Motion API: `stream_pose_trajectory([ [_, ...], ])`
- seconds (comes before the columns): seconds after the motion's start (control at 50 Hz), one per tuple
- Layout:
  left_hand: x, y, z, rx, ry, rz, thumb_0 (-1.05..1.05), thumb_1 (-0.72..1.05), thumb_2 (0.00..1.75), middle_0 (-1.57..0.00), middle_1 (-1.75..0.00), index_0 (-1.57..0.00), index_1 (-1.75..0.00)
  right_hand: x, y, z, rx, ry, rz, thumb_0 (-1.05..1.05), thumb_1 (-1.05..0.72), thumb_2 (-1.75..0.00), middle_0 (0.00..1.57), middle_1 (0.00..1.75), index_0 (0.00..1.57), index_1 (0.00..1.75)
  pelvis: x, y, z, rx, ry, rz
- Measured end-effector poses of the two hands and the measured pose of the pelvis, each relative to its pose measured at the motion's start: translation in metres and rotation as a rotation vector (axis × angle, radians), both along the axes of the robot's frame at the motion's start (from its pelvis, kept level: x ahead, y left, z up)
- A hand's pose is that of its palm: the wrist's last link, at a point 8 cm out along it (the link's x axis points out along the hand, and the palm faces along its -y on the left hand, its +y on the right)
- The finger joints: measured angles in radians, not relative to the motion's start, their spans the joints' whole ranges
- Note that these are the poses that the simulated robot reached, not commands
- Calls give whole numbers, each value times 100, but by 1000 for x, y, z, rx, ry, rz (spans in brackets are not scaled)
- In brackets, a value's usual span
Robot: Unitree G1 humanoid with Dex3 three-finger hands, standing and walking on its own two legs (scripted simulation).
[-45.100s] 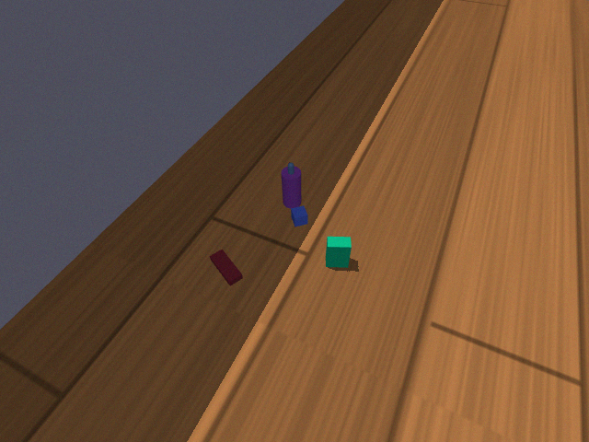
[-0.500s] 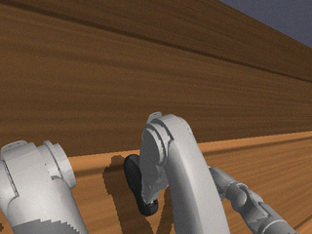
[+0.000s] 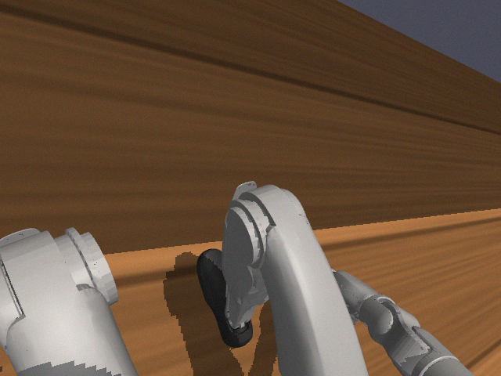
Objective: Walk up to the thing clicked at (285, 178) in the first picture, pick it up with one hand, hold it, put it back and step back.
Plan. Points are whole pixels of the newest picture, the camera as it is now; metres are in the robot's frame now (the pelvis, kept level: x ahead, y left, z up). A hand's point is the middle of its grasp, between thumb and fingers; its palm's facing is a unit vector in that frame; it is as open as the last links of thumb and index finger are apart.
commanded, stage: withdraw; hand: left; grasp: from the side
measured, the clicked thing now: out of the picture +0.44 +0.37 -0.16
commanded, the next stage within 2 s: rise in 0.36 s
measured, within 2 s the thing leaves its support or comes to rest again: rests again in 0.34 s
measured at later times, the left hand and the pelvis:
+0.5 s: hand out of the picture +0.40 +0.46 -0.07, palm faces +0.63 -0.77 -0.06, open 17.6 cm; pelvis +0.01 +0.00 +0.01, yaw +2 degrees
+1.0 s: hand out of the picture +0.27 +0.43 +0.05, palm faces +0.44 -0.72 -0.53, open 17.4 cm; pelvis +0.01 -0.01 +0.12, yaw +10 degrees
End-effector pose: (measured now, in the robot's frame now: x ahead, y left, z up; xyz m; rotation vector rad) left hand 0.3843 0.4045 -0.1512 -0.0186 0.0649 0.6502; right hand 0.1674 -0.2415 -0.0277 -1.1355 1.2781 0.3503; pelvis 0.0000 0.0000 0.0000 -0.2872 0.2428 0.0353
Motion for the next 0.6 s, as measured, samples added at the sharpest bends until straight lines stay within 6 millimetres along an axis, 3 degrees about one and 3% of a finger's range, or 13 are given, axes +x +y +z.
stream_pose_trajectory([
  [0.2,0,12,6,22,-33,15,-1,-61,11,-12,-15,-14,-13,-1,-1,-1,-15,10,-11,0,-87,-88,20,31,20,31,1,0,0,1,3,1],
  [0.32,-4,44,38,77,-75,43,-1,-61,10,-8,-12,-10,-10,-3,-6,-1,-12,8,-62,0,-87,-88,20,31,20,31,4,-2,4,6,29,8],
  [0.44,-23,75,73,98,-36,35,-1,-61,7,-6,-11,-9,-8,-6,-10,-6,26,-1,-131,0,-87,-88,20,31,20,31,6,-2,10,16,74,18],
  [0.6,-51,89,90,81,148,14,-1,-56,5,-6,-9,-8,-7,-2,-11,-11,103,-46,-262,0,-87,-89,20,31,20,31,6,-6,18,47,133,39],
])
